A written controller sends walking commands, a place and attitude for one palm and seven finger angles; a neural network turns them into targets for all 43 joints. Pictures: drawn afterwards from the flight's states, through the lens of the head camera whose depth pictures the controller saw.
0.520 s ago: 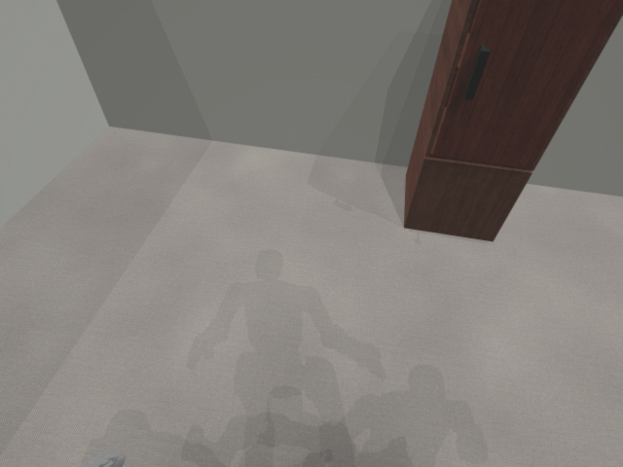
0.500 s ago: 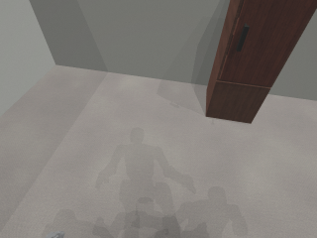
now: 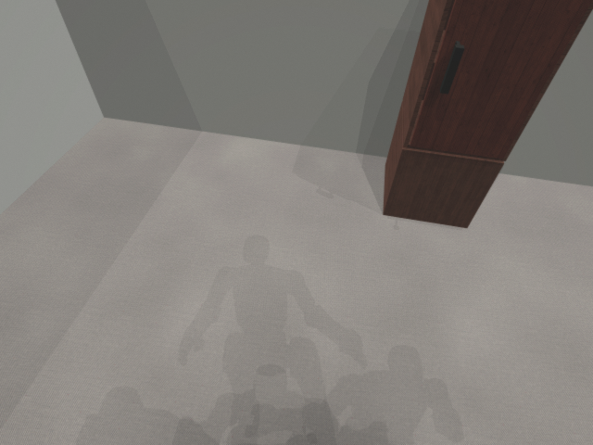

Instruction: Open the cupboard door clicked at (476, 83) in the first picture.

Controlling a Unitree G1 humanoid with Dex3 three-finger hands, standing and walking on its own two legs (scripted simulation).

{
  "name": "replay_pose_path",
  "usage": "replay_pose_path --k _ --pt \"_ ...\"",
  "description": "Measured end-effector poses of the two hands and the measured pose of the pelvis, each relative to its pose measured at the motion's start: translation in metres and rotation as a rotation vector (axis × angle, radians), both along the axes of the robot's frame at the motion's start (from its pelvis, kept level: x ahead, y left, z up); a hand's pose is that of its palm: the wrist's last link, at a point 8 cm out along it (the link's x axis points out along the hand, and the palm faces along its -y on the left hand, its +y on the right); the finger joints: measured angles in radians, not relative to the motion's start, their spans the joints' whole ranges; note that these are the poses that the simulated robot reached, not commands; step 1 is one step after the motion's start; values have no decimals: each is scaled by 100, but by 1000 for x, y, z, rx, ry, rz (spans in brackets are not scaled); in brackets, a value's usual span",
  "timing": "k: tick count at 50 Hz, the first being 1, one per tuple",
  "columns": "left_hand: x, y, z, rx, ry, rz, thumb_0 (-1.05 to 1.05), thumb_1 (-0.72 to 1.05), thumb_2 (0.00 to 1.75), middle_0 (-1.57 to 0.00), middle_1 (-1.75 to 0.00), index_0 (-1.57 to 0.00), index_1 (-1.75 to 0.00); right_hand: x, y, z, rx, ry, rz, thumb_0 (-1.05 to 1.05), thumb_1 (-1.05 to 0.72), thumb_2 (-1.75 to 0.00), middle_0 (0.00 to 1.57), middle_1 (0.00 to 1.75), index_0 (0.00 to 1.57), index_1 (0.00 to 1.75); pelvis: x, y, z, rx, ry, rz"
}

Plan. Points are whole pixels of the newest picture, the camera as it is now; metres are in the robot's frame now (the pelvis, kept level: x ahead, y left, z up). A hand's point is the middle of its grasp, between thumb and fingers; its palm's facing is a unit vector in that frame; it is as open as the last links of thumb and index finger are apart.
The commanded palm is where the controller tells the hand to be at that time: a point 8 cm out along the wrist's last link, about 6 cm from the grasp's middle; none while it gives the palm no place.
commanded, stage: stand and wait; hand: left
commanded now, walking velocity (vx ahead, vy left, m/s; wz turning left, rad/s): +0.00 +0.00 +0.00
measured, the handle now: (450, 67) +1.22 -0.42 -0.02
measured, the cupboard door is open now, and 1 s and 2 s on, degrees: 0 0 0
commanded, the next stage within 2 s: look at it before walking up in 0.30 s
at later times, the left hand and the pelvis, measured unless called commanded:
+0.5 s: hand out of the picture +0.08 +0.24 -0.15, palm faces -0.03 -0.94 -0.33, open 7.4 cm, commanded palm none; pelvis +0.00 -0.01 +0.00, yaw +0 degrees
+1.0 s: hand out of the picture +0.08 +0.23 -0.15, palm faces -0.03 -0.94 -0.33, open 7.4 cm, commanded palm none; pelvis +0.01 -0.01 +0.00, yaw -1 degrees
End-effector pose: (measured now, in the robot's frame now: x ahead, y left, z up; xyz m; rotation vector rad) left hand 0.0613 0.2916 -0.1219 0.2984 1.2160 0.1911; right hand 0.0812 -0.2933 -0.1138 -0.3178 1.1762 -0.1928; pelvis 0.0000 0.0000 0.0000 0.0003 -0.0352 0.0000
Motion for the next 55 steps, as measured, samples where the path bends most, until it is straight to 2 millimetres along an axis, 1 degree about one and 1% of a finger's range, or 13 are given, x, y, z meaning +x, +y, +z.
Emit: replay_pose_path --k 7,13,23,40,55 --pt "-1 1 2 9 9 -1 1 91 89 -21 -30 -20 -30 -12 -5 -2 0 32 -15 1 -90 -90 20 30 21 30 -2 -2 1 1 1 -1" --pt "3 -1 4 11 -1 -7 1 91 89 -21 -30 -20 -30 -15 -6 -3 5 36 -22 1 -90 -90 20 30 21 30 -2 -4 2 2 -2 -4" --pt "11 -8 6 7 -19 -17 1 91 89 -21 -30 -20 -30 -12 -7 -3 13 23 -22 1 -90 -90 20 30 21 30 -2 -7 2 3 -1 -8" --pt "10 -13 5 9 9 -14 1 91 89 -21 -30 -20 -30 -9 -14 -4 11 41 -24 1 -90 -90 20 30 21 30 3 -13 3 3 6 -11" --pt "19 -15 6 9 -3 -19 1 91 89 -21 -30 -20 -30 0 -16 -1 5 22 -29 1 -90 -90 20 30 21 30 7 -15 3 2 6 -25"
